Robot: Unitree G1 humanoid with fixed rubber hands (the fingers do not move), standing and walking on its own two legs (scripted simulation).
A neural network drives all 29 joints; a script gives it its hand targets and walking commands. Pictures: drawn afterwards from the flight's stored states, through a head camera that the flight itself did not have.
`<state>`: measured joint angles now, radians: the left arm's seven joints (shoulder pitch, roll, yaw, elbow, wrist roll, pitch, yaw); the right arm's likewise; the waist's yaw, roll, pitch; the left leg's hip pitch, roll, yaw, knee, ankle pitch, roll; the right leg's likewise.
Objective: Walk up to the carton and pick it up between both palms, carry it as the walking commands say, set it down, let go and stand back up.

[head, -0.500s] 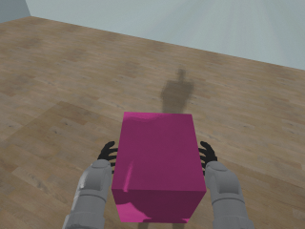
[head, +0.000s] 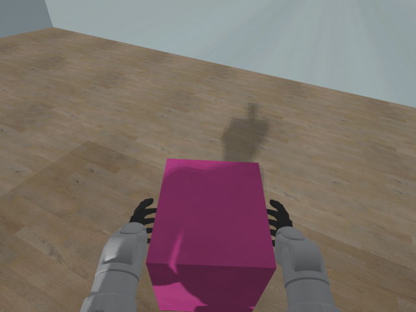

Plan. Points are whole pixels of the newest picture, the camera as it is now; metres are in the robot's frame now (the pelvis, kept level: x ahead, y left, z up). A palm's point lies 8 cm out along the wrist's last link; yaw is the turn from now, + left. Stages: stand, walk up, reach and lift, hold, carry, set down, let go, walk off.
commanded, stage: reach and lift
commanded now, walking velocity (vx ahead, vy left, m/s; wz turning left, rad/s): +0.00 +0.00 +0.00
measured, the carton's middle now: (209, 236) +0.31 +0.01 -0.02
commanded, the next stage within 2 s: hold in 0.16 s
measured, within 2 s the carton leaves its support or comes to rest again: neither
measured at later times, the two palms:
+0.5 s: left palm (134, 237) +0.27 +0.16 +0.03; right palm (285, 241) +0.27 -0.13 +0.05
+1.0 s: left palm (133, 235) +0.27 +0.16 +0.03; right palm (283, 239) +0.27 -0.13 +0.05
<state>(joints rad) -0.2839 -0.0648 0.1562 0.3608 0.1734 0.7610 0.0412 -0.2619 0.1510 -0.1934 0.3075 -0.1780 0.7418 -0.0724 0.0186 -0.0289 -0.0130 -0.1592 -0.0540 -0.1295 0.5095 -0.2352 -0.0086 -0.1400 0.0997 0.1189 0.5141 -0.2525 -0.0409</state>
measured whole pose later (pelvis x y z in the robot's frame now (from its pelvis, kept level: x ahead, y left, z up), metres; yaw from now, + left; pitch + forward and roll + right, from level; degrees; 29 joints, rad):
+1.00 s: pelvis -0.01 +0.01 +0.00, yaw +0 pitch -8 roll +0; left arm -0.25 -0.10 0.15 0.31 0.19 0.79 0.06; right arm -0.24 0.15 -0.21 0.28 -0.19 0.75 -0.03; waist 0.01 -0.03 -0.02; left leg -0.15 -0.07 -0.12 0.53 -0.24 0.01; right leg -0.13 0.08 0.12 0.53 -0.26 -0.02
